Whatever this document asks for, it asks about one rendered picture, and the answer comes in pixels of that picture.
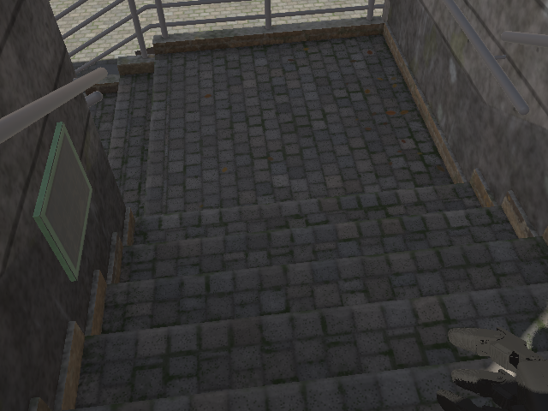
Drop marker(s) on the stairs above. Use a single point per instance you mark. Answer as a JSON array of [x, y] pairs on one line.
[[122, 120], [340, 303]]

